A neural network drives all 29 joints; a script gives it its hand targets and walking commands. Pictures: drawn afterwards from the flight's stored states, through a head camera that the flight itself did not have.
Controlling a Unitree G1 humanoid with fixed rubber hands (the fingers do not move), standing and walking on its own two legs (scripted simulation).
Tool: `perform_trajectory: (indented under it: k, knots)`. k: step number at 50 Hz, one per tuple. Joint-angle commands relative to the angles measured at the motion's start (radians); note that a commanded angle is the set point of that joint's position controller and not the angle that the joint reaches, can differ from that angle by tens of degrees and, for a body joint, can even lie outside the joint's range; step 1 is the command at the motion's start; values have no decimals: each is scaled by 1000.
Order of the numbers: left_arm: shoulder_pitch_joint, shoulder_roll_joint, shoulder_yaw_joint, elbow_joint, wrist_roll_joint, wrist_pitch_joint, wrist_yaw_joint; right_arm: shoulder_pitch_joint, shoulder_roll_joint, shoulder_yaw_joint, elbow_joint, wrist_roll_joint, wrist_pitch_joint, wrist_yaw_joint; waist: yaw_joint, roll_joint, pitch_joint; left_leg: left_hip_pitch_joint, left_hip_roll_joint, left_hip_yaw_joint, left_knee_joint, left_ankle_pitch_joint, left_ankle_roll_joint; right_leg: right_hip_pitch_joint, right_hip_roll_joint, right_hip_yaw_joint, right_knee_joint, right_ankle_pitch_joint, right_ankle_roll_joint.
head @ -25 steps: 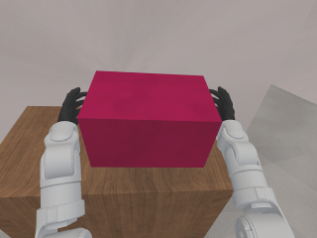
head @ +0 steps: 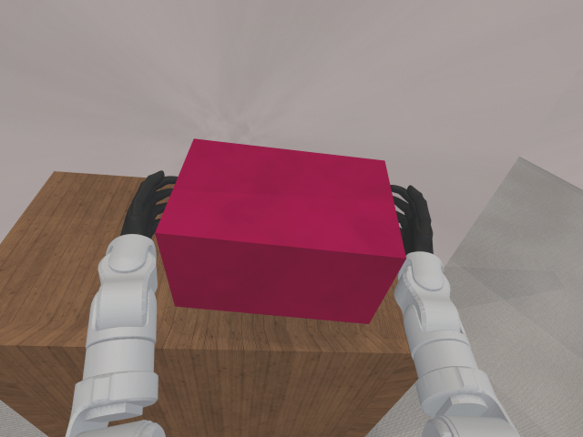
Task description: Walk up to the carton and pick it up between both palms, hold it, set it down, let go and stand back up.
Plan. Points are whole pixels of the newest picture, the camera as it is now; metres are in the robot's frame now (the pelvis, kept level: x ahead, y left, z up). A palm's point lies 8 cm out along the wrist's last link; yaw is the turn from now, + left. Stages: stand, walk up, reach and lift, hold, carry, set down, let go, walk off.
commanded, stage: set down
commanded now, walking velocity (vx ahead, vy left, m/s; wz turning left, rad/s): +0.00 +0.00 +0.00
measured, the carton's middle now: (282, 232) +0.38 +0.01 +0.09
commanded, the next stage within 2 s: none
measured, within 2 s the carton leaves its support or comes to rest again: neither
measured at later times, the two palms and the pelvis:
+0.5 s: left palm (144, 229) +0.37 +0.20 +0.10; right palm (407, 248) +0.35 -0.17 +0.11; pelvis +0.01 +0.01 +0.00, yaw -1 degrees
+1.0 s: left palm (157, 225) +0.40 +0.19 +0.08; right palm (403, 251) +0.36 -0.18 +0.08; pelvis +0.01 +0.01 +0.00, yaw -2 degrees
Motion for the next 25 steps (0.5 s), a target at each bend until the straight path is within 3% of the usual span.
perform_trajectory:
  k: [1,5,9,17,25]
  knots:
    - [-662,-476,-490,-171,-120,-86,-116,-780,401,450,-352,18,-134,137,-20,119,-528,100,-35,76,11,415,-45,142,29,-39,20,344,38]
    - [-633,-474,-504,-182,-130,-96,-107,-739,399,476,-350,37,-130,130,-15,126,-536,113,-35,72,31,487,-56,148,32,-30,30,408,37]
    - [-614,-464,-487,-170,-121,-89,-113,-705,397,481,-327,38,-115,125,-15,120,-504,102,-38,72,27,479,-57,155,29,-25,33,437,41]
    - [-604,-465,-443,-107,-99,-93,-135,-698,406,453,-299,17,-114,124,-7,105,-456,77,-40,80,8,423,-47,149,28,-23,24,417,41]
    - [-687,-484,-433,-16,-103,-143,-138,-731,423,387,-242,-37,-142,135,-20,112,-480,92,-28,83,6,412,-52,100,36,-35,5,314,33]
